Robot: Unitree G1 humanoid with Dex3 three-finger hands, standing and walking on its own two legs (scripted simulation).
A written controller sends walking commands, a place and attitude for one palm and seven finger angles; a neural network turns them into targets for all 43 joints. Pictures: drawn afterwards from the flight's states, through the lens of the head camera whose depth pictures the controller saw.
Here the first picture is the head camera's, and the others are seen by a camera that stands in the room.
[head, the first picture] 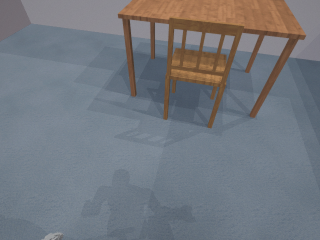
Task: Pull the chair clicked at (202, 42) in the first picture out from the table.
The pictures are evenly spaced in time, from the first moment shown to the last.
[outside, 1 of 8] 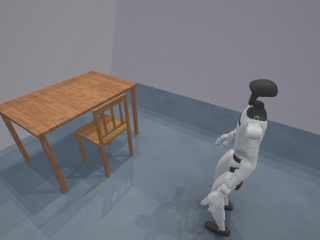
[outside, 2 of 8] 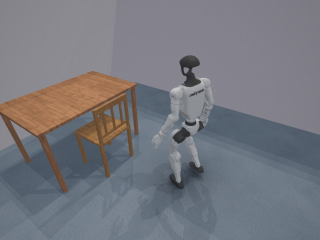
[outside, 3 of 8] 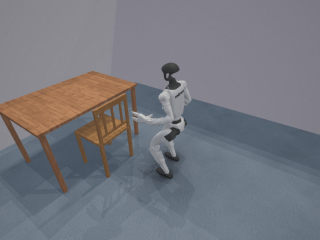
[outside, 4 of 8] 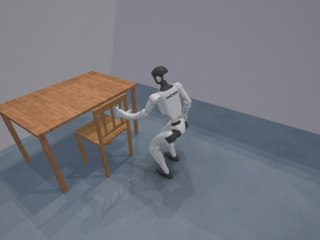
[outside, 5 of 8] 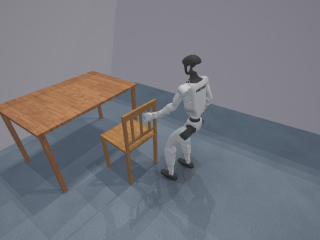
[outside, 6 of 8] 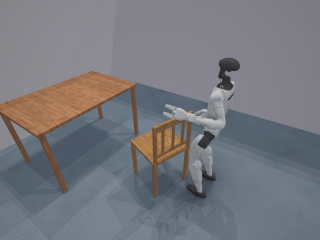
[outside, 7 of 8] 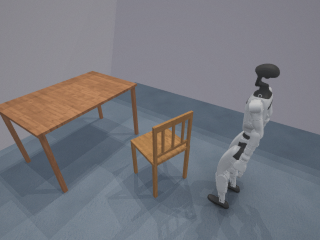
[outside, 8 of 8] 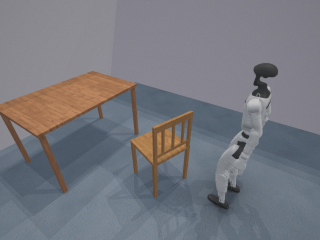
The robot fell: no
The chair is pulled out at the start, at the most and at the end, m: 0.00 0.64 0.64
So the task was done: yes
